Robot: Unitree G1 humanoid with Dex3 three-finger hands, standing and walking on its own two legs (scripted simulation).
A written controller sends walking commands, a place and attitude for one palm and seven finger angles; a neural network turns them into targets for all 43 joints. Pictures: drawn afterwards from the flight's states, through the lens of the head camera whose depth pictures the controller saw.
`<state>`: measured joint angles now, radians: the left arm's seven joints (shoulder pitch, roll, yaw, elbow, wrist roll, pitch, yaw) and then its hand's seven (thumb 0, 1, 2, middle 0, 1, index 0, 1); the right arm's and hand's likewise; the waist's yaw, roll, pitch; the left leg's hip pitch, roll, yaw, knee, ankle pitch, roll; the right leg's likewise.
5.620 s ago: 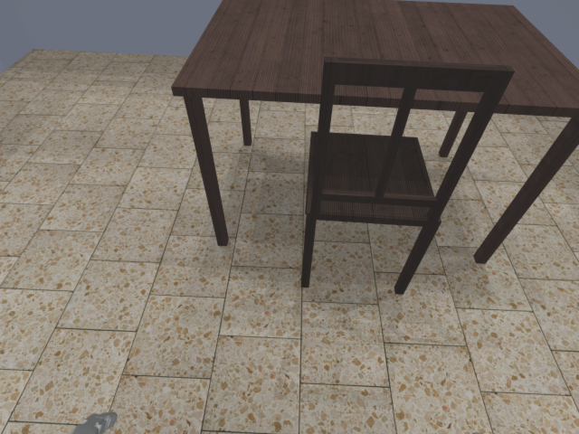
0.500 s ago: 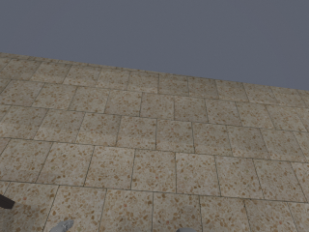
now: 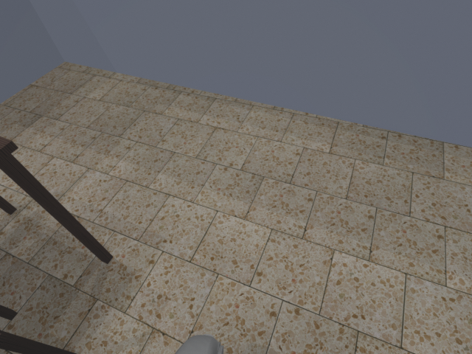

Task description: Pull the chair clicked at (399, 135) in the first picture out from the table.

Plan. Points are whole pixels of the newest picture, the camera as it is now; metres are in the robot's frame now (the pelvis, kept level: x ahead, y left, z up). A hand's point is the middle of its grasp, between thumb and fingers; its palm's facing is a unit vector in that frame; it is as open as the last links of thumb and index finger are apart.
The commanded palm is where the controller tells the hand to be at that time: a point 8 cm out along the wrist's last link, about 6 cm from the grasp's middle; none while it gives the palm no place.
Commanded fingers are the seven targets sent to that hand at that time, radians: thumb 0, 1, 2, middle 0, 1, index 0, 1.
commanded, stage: turn to face it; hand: left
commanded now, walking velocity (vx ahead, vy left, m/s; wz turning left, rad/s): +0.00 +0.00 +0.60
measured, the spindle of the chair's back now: out of the picture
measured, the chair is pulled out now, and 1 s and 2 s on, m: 0.00 0.00 0.00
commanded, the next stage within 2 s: take the last steps up to it in 1.70 s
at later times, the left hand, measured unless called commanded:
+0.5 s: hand out of the picture -0.11 +0.23 -0.20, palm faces +0.42 -0.88 -0.24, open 7.4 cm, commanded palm none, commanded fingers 0.00 0.90 0.90 -0.20 -0.30 -0.20 -0.30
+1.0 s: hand out of the picture +0.03 +0.29 -0.14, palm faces +0.53 -0.80 -0.26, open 7.4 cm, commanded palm none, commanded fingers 0.00 0.90 0.90 -0.20 -0.30 -0.20 -0.30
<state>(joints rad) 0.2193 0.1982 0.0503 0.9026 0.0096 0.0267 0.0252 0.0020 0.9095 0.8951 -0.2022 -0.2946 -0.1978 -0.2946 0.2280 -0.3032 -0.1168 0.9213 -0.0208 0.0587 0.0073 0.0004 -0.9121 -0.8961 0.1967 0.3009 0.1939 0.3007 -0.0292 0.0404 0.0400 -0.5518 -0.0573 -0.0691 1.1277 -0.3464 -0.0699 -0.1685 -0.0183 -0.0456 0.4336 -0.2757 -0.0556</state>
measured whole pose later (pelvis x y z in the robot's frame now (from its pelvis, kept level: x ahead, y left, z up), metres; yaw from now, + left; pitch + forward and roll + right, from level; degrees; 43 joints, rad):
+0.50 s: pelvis -0.01 +0.04 -0.03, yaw +20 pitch +0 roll +1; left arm 0.35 0.24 0.07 0.95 0.02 0.06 0.02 0.00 0.91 0.90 -0.20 -0.29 -0.20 -0.29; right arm 0.03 -0.21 -0.04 0.86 -0.01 0.02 0.02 0.00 -0.91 -0.90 0.20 0.30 0.19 0.30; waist 0.07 -0.06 0.12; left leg -0.29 -0.03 0.10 0.63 -0.34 0.06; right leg -0.32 -0.17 -0.19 0.94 -0.53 0.07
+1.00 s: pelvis +0.00 +0.03 -0.01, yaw +35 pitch +2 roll -1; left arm 0.05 0.23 0.05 0.84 0.00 0.04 0.02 0.00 0.91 0.90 -0.20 -0.29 -0.20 -0.29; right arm 0.31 -0.22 -0.07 0.96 -0.02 0.04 -0.01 0.00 -0.91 -0.90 0.20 0.30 0.20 0.30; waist -0.08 0.03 0.06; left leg -0.29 -0.10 -0.17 0.49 -0.22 0.04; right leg -0.34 -0.01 0.02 0.71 -0.40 0.11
